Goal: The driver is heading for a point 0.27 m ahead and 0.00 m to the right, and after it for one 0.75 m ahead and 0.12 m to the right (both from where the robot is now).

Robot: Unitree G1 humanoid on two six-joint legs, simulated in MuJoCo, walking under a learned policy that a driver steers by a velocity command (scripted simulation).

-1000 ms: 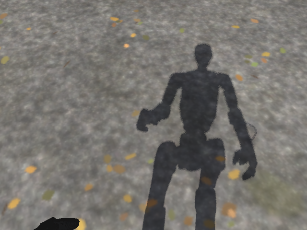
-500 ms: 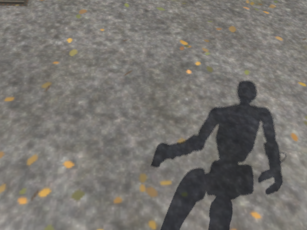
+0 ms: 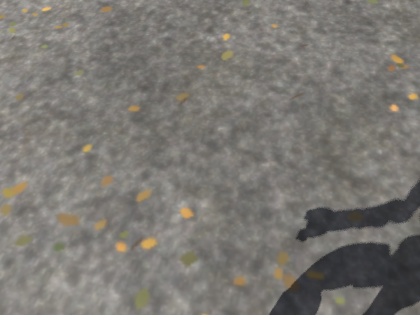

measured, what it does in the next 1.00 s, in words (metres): walks ahead: left foot, then right foot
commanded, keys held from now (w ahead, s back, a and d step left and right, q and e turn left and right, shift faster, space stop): q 0.16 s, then no key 0.12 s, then w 0.10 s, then w+e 0.62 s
